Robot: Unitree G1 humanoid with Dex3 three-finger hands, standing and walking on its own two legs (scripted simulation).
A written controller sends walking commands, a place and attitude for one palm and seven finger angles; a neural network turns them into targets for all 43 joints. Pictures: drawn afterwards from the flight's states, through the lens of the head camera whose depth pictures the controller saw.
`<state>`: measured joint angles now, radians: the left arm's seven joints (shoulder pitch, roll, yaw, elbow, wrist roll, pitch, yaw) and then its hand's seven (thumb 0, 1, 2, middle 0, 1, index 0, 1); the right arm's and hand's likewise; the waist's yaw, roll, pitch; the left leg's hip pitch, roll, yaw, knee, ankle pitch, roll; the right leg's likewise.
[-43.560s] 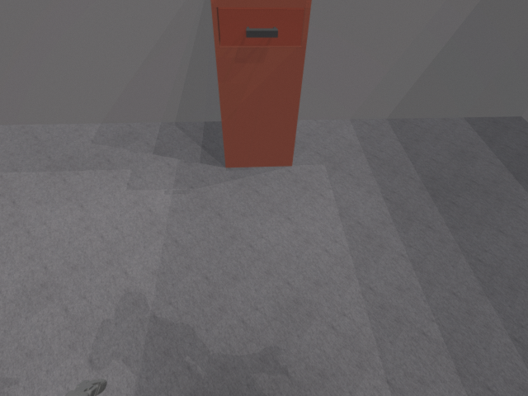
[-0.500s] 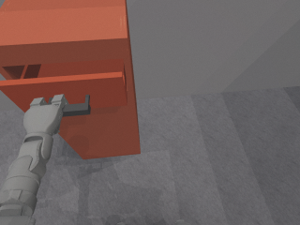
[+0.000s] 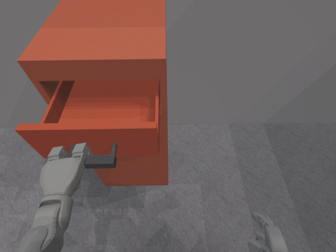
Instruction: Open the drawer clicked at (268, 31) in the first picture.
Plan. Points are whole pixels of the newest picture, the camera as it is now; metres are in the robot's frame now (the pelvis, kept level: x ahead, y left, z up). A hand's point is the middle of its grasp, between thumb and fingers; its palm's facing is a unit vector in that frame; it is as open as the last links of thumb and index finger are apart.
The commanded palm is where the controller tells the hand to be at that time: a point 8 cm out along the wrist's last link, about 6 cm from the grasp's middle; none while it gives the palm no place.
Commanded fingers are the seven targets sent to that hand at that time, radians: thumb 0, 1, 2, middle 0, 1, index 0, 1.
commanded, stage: pull the drawer open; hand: left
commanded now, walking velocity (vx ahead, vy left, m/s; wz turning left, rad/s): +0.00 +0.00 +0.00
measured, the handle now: (92, 154) +0.35 +0.22 +0.01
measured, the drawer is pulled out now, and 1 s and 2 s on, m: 0.17 0.30 0.30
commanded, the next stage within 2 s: open the thumb to release the handle in 0.94 s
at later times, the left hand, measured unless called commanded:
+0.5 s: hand (60, 233) +0.17 +0.24 -0.01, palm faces -0.06 -0.08 -0.99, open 6.3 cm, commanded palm +0.12 +0.25 +0.04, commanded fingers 0.00 0.90 0.90 -0.40 -1.35 -0.40 -1.35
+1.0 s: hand (57, 242) +0.15 +0.24 -0.01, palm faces -0.02 -0.05 -1.00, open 6.4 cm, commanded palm +0.11 +0.24 +0.04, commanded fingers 0.00 0.90 0.90 -0.40 -1.35 -0.40 -1.35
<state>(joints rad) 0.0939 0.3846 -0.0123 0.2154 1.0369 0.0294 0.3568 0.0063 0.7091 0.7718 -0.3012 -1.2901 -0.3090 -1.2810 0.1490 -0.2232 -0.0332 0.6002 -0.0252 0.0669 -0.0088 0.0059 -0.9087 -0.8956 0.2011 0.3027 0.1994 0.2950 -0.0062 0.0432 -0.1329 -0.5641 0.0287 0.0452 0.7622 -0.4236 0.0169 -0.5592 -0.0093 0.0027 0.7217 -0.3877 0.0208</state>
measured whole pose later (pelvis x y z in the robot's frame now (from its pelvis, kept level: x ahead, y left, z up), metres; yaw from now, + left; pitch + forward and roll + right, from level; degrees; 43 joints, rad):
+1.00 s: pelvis -0.02 -0.02 -0.02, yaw -1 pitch +12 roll +0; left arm 0.62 0.41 0.05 -0.16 1.01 -0.04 0.47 0.00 0.67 0.80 -0.32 -1.25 -0.30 -1.27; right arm 0.13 -0.22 -0.02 0.57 -0.06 0.08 0.02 0.01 -0.91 -0.90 0.20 0.30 0.20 0.29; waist 0.02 0.04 -0.13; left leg -0.66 0.04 0.05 0.93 -0.48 0.00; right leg -0.67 0.00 0.01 0.92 -0.46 0.00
